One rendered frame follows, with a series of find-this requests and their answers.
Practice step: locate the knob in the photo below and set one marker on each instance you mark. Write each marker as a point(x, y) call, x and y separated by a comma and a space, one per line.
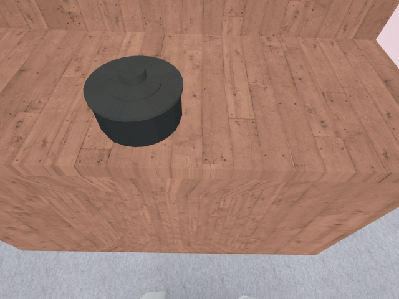
point(131, 73)

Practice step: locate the lid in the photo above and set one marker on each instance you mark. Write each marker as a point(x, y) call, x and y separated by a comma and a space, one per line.
point(110, 99)

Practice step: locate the pot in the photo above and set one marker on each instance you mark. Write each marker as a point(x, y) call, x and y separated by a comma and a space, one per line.
point(145, 132)

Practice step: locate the table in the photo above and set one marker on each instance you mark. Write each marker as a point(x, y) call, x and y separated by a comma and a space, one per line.
point(288, 140)

